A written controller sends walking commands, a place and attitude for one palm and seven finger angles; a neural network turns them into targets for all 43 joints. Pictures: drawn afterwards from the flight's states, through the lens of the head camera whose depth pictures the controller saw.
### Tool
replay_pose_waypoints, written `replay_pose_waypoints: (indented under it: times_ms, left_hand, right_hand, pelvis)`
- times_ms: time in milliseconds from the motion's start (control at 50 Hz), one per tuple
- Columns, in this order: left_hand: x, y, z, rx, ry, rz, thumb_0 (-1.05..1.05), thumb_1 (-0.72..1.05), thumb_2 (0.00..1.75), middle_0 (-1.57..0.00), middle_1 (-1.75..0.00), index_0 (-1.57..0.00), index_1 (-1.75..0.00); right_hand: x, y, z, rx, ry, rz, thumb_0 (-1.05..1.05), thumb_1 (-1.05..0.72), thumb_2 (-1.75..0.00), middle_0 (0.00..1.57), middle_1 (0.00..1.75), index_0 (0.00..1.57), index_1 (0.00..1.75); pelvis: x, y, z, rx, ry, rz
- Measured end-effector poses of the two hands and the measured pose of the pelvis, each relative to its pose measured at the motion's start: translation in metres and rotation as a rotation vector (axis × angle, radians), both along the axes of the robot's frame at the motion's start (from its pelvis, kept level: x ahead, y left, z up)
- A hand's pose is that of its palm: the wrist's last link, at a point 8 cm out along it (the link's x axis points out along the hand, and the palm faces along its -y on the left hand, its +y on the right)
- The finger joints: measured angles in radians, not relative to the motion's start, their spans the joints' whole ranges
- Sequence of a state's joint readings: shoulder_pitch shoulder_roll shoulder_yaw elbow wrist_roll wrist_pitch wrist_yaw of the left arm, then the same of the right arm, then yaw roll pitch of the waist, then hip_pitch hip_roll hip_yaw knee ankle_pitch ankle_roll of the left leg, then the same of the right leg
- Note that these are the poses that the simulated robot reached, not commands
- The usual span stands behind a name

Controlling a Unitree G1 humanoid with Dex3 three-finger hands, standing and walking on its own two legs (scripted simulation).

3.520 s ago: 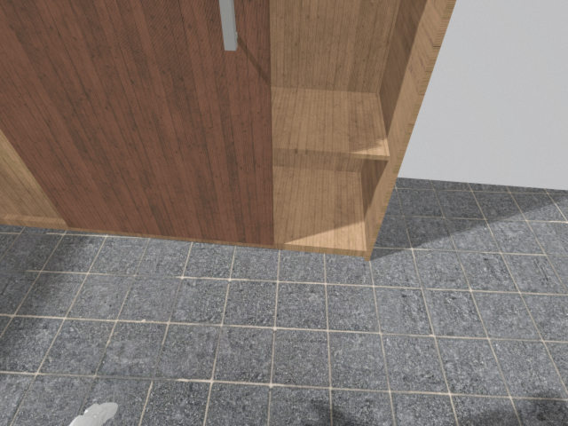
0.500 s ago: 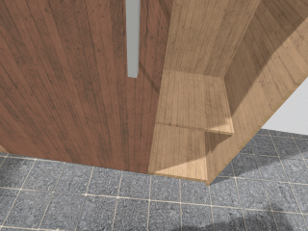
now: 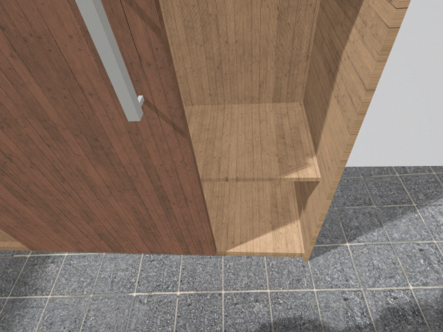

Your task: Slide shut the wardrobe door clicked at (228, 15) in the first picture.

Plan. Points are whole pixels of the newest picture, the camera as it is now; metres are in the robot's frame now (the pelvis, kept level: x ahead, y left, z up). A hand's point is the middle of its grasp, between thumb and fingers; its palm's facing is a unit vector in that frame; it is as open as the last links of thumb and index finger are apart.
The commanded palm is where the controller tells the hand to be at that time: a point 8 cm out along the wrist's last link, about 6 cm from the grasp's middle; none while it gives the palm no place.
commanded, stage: come to a stop and stand still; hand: left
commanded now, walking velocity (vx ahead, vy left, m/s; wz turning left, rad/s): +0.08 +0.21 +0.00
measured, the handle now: (115, 49) +0.53 +0.20 +0.27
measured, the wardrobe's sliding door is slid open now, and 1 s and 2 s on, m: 0.40 0.40 0.40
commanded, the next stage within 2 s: look again from close up in 1.54 s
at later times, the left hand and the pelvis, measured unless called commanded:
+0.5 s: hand out of the picture -0.08 +0.23 -0.18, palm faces +0.11 -0.98 -0.18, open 7.4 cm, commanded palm none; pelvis -0.04 +0.04 +0.00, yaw +1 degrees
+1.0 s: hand out of the picture +0.04 +0.20 -0.17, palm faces +0.06 -0.97 -0.24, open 7.2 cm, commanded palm none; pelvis +0.01 +0.02 +0.00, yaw +2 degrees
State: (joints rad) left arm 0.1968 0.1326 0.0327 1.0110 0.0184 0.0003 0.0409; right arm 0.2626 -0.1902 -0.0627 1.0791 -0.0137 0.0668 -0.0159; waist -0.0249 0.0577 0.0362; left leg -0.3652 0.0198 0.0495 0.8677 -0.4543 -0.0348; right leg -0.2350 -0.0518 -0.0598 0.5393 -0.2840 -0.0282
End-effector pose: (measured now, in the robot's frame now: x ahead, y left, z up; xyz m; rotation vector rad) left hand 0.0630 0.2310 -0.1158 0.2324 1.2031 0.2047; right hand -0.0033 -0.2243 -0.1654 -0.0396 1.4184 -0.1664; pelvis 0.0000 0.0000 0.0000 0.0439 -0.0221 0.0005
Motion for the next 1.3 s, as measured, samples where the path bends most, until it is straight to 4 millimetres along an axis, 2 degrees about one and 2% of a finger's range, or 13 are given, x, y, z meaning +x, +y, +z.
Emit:
replay_pose_waypoints:
  times_ms: [120,240,360,440,500,620,720,820,920,1040,1180,1300]
  left_hand:
    - [-0.033,-0.003,0.007,0.006,0.008,0.049,0.0,0.92,0.9,-0.2,-0.3,-0.21,-0.3]
    - [-0.082,0.004,0.001,-0.012,0.064,0.11,0.0,0.91,0.9,-0.2,-0.3,-0.21,-0.3]
    - [-0.134,0.022,-0.014,-0.059,0.166,0.157,0.0,0.9,0.9,-0.2,-0.3,-0.21,-0.3]
    - [-0.154,0.039,-0.033,-0.101,0.237,0.16,0.0,0.9,0.9,-0.2,-0.3,-0.21,-0.3]
    - [-0.153,0.045,-0.034,-0.122,0.262,0.138,0.01,0.91,0.9,-0.2,-0.3,-0.2,-0.3]
    - [-0.131,0.047,-0.032,-0.141,0.251,0.106,0.01,0.91,0.9,-0.19,-0.3,-0.2,-0.3]
    - [-0.098,0.038,-0.031,-0.127,0.235,0.069,0.0,0.91,0.9,-0.19,-0.3,-0.2,-0.3]
    - [-0.061,0.03,-0.027,-0.069,0.185,0.04,0.02,0.94,0.9,-0.2,-0.3,-0.2,-0.3]
    - [-0.04,0.023,-0.02,-0.052,0.128,0.043,0.01,0.94,0.9,-0.2,-0.3,-0.2,-0.3]
    - [-0.035,0.015,-0.022,-0.058,0.108,0.068,0.01,0.95,0.9,-0.2,-0.3,-0.2,-0.3]
    - [-0.055,0.007,-0.023,-0.074,0.139,0.093,0.01,0.95,0.9,-0.2,-0.3,-0.2,-0.3]
    - [-0.082,-0.004,-0.025,-0.103,0.191,0.107,0.0,0.93,0.9,-0.2,-0.3,-0.2,-0.3]
  right_hand:
    - [0.002,-0.016,0.008,-0.006,-0.026,0.047,0.0,-0.91,-0.9,0.2,0.3,0.2,0.3]
    - [0.011,-0.022,0.018,-0.048,-0.058,0.109,0.01,-0.91,-0.9,0.2,0.3,0.2,0.3]
    - [0.026,-0.005,0.032,-0.096,-0.13,0.149,0.01,-0.91,-0.9,0.2,0.3,0.2,0.3]
    - [0.019,0.018,0.035,-0.131,-0.169,0.144,0.0,-0.91,-0.9,0.2,0.3,0.2,0.3]
    - [0.001,0.037,0.042,-0.123,-0.137,0.127,0.0,-0.91,-0.9,0.2,0.3,0.2,0.3]
    - [-0.036,0.067,0.038,-0.08,-0.02,0.078,0.0,-0.91,-0.9,0.2,0.3,0.2,0.3]
    - [-0.06,0.079,0.026,-0.028,0.069,0.035,0.0,-0.91,-0.9,0.2,0.3,0.2,0.3]
    - [-0.072,0.077,0.011,0.027,0.14,-0.007,0.0,-0.91,-0.9,0.2,0.3,0.21,0.3]
    - [-0.062,0.068,0.01,0.038,0.152,0.006,0.0,-0.91,-0.9,0.2,0.3,0.2,0.3]
    - [-0.035,0.05,0.013,0.006,0.099,0.043,0.0,-0.91,-0.9,0.2,0.3,0.2,0.3]
    - [-0.005,0.032,0.015,-0.031,0.025,0.082,0.0,-0.91,-0.9,0.2,0.3,0.2,0.3]
    - [0.005,0.026,0.017,-0.045,-0.006,0.102,0.0,-0.91,-0.9,0.2,0.3,0.2,0.3]
  pelvis:
    - [-0.014,-0.009,0.006,0.01,0.003,0.014]
    - [-0.028,-0.003,0.008,0.007,0.007,0.027]
    - [-0.037,0.018,0.006,-0.017,0.011,0.022]
    - [-0.04,0.037,-0.002,-0.049,0.014,0.022]
    - [-0.037,0.044,0.004,-0.053,0.016,0.023]
    - [-0.025,0.05,0.008,-0.035,0.028,0.016]
    - [-0.015,0.046,0.004,-0.015,0.024,0.011]
    - [-0.004,0.035,-0.003,-0.022,0.015,0.006]
    - [0.007,0.026,-0.001,-0.038,0.022,0.023]
    - [0.011,0.017,0.002,-0.041,0.019,0.03]
    - [0.009,0.012,0.003,-0.043,0.007,0.034]
    - [0.003,0.012,0.004,-0.045,-0.001,0.033]
